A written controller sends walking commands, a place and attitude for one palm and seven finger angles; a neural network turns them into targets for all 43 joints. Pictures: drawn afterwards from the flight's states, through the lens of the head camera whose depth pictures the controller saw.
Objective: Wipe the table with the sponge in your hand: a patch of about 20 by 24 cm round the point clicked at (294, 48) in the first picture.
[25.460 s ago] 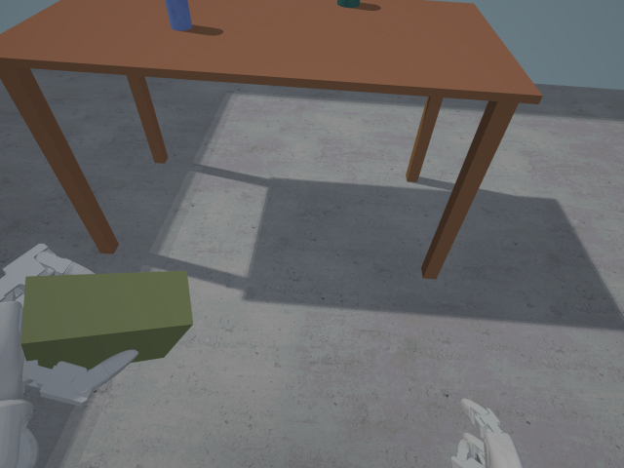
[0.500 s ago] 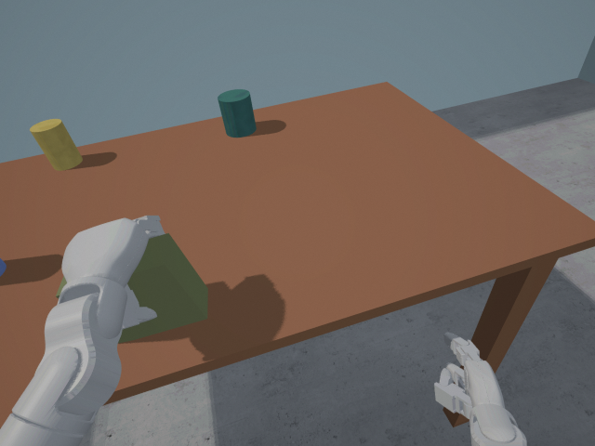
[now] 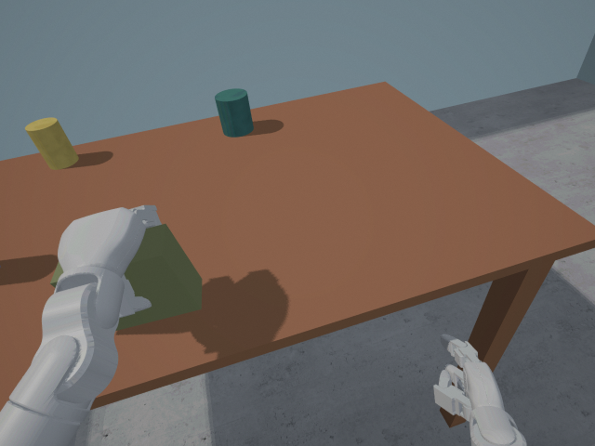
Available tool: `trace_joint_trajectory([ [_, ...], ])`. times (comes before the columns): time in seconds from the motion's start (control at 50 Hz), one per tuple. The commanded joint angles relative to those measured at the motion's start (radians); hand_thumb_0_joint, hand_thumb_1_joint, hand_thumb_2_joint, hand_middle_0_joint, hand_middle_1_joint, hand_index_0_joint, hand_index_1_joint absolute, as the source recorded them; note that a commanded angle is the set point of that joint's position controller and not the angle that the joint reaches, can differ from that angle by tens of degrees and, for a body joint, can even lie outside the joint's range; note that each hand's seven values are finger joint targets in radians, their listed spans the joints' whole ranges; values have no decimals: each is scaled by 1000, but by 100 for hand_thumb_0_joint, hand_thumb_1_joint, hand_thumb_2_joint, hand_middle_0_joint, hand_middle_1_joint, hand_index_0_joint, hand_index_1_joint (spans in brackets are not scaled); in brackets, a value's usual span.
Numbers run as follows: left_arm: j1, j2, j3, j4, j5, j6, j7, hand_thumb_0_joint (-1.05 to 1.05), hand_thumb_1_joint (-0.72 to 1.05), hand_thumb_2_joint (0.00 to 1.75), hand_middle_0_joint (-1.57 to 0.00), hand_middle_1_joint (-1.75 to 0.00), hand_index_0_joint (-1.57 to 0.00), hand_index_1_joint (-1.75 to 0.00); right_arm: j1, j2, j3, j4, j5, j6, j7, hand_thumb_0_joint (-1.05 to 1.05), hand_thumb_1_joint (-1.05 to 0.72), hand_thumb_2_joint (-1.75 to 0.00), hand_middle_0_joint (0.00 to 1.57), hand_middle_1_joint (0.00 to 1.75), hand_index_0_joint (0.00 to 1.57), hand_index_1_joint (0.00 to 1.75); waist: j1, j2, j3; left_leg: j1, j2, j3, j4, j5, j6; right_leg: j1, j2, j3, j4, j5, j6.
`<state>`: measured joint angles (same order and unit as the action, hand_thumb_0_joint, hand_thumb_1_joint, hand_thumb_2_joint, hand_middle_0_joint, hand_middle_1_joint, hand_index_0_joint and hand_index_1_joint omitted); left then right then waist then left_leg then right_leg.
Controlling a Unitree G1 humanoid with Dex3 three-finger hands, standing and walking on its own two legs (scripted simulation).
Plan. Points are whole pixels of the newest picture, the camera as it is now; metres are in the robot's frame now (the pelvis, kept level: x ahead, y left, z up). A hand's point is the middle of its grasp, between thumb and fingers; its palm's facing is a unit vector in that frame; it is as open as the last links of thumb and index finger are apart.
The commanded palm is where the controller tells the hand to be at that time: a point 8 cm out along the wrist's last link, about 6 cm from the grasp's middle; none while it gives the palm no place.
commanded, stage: move the sponge above the wiping area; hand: left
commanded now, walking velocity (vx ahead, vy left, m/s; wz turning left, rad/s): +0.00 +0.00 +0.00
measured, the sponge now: (143, 289) +0.25 +0.27 +0.11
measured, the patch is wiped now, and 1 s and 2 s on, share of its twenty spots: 0.00 0.00 0.00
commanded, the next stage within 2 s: lower the sponge onto the table in 0.96 s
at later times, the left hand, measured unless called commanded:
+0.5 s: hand (122, 247) +0.26 +0.27 +0.18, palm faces +0.21 -0.05 -0.98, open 9.8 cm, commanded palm +0.21 +0.27 +0.26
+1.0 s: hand (108, 227) +0.27 +0.28 +0.21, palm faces +0.30 -0.04 -0.95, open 9.8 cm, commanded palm +0.21 +0.27 +0.26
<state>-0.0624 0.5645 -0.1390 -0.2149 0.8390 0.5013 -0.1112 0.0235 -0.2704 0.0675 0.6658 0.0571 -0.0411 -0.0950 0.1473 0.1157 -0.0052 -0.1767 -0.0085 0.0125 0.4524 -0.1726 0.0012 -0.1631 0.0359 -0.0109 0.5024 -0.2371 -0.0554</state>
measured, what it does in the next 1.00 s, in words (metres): stands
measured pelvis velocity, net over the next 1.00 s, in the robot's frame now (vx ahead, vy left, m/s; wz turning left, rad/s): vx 0.00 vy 0.00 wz -0.01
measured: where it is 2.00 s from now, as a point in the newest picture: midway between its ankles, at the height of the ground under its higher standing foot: outside the picture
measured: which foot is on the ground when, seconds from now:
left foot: down 0.00-1.00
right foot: down 0.00-1.00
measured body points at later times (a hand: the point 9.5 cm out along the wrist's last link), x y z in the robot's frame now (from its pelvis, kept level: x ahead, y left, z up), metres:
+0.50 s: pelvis +0.00 +0.00 +0.00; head -0.04 -0.05 +0.45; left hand +0.24 +0.27 +0.24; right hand +0.26 -0.19 -0.06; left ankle +0.05 +0.12 -0.74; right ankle +0.03 -0.08 -0.74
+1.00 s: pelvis +0.00 +0.00 +0.00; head -0.04 -0.05 +0.45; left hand +0.24 +0.28 +0.26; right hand +0.26 -0.19 -0.06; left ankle +0.05 +0.12 -0.74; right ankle +0.03 -0.08 -0.74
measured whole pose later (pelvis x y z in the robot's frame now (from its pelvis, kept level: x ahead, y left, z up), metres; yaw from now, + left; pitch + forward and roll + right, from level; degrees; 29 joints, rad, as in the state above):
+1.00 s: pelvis +0.00 +0.00 +0.00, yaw +0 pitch -6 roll +1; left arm -0.15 0.59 -0.07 -0.20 0.82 0.51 -0.06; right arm 0.01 -0.26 0.07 0.69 0.07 -0.03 -0.09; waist 0.15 0.12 -0.02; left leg -0.16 0.00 0.02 0.43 -0.16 0.00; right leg -0.15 0.04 0.00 0.48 -0.22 -0.06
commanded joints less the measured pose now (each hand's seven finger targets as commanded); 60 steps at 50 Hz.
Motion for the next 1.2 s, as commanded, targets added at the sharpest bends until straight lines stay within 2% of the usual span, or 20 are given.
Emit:
trace_joint_trajectory([
  [0.0,-445,312,282,-212,57,-12,108,0,10,130,-120,-160,-120,-160,-291,-58,-29,-166,-7,-61,10,0,-90,-90,20,30,20,30,26,35,-222,86,-32,-63,-66,102,10,21,-27,107,-145,25,-31],
  [0.02,-430,323,302,-195,47,3,101,0,10,130,-120,-160,-120,-160,-316,-58,-27,-174,0,-66,7,0,-90,-90,20,30,20,30,31,9,-200,81,-31,-69,-67,82,10,12,-21,141,-152,3,-38],
  [0.08,-354,212,222,-113,-1,21,64,0,10,130,-120,-160,-120,-160,-298,-62,-28,-166,7,-52,13,0,-90,-90,20,30,20,30,12,-63,-154,46,-19,-56,-66,49,8,-9,-42,96,-163,4,-11],
  [0.18,-254,143,157,-88,-22,31,7,0,10,130,-120,-160,-120,-160,-286,-71,-27,-192,21,-38,10,0,-90,-90,20,30,20,30,-11,-106,-108,7,-15,-48,-56,-39,13,-55,-51,85,-174,-66,7],
  [0.22,-298,204,193,-131,0,22,11,0,10,130,-120,-160,-120,-160,-302,-68,-22,-202,23,-46,3,0,-90,-90,20,30,20,30,-12,-109,-125,14,-18,-54,-53,-64,14,-67,-44,112,-170,-115,0],
  [0.24,-341,177,159,-173,8,15,10,0,10,130,-120,-160,-120,-160,-304,-66,-21,-215,17,-51,0,0,-90,-90,20,30,20,30,-9,-79,-171,27,-24,-48,-48,-46,18,-47,-49,87,-157,-98,2],
  [0.32,-518,352,257,-290,81,-19,51,0,10,130,-120,-160,-120,-160,-310,-67,-24,-206,-3,-71,-11,0,-90,-90,20,30,20,30,12,24,-257,76,-32,-70,-53,6,19,-1,-31,138,-128,-59,-26],
  [0.34,-540,349,261,-295,93,-27,66,0,10,130,-120,-160,-120,-160,-293,-64,-27,-204,-12,-78,-12,0,-90,-90,20,30,20,30,18,24,-296,82,-39,-67,-44,53,21,26,-33,120,-119,-28,-30],
  [0.42,-489,387,338,-247,83,-24,105,0,10,130,-120,-160,-120,-160,-305,-62,-28,-172,-8,-76,1,0,-90,-90,20,30,20,30,38,44,-249,88,-34,-80,-67,85,9,29,-15,150,-133,-1,-47],
  [0.44,-480,306,283,-235,58,-19,106,0,10,130,-120,-160,-120,-160,-305,-51,-26,-176,-7,-73,4,0,-90,-90,20,30,20,30,31,33,-232,79,-32,-67,-71,90,9,31,-24,109,-134,12,-37],
  [0.56,-289,163,203,-102,-22,25,50,0,10,130,-120,-160,-120,-160,-291,-59,-27,-180,20,-42,13,0,-90,-90,20,30,20,30,6,-110,-115,25,-13,-53,-78,-6,7,-41,-39,81,-171,-38,-1],
  [0.64,-270,79,111,-145,-26,31,21,0,10,130,-120,-160,-120,-160,-296,-58,-20,-215,31,-40,15,0,-90,-90,20,30,20,30,-10,-83,-129,16,-15,-52,-82,-76,10,-53,-40,58,-158,-69,2],
  [0.74,-457,227,180,-344,43,1,58,0,10,130,-120,-160,-120,-160,-307,-56,-23,-235,5,-63,2,0,-90,-90,20,30,20,30,12,-8,-267,67,-28,-62,-67,-3,21,15,-34,83,-119,-35,-16],
  [0.8,-492,339,275,-319,84,-13,98,0,10,130,-120,-160,-120,-160,-279,-64,-30,-200,-11,-62,-2,0,-90,-90,20,30,20,30,24,16,-281,89,-34,-69,-69,81,17,38,-20,104,-121,8,-30],
  [0.82,-511,423,348,-306,93,-7,112,0,10,130,-120,-160,-120,-160,-286,-74,-30,-186,-10,-65,-6,0,-90,-90,20,30,20,30,30,32,-261,82,-33,-78,-74,57,16,34,-6,146,-128,-23,-43],
  [0.84,-541,328,274,-281,87,-6,119,0,10,130,-120,-160,-120,-160,-292,-54,-22,-189,-8,-65,-4,0,-90,-90,20,30,20,30,20,28,-256,77,-36,-69,-78,74,13,38,-14,118,-127,-7,-42],
  [0.92,-426,319,313,-149,27,18,113,0,10,130,-120,-160,-120,-160,-301,-64,-30,-165,8,-49,6,0,-90,-90,20,30,20,30,31,-20,-166,65,-26,-70,-82,44,7,0,-14,150,-171,-29,-39],
  [1.04,-217,122,168,-67,-35,50,22,0,10,130,-120,-160,-120,-160,-294,-64,-22,-200,27,-28,19,0,-90,-90,20,30,20,30,-1,-116,-120,4,-12,-47,-65,-23,8,-39,-44,83,-174,-45,2],
  [1.1,-259,126,138,-161,-24,33,8,0,10,130,-120,-160,-120,-160,-292,-67,-24,-212,27,-31,17,0,-90,-90,20,30,20,30,-12,-88,-148,21,-16,-50,-56,-32,18,-42,-46,68,-157,-39,9],
  [1.18,-398,279,223,-290,46,0,32,0,10,130,-120,-160,-120,-160,-286,-73,-28,-216,-2,-56,2,0,-90,-90,20,30,20,30,5,-23,-259,70,-31,-61,-38,59,24,10,-38,98,-128,11,-14],
])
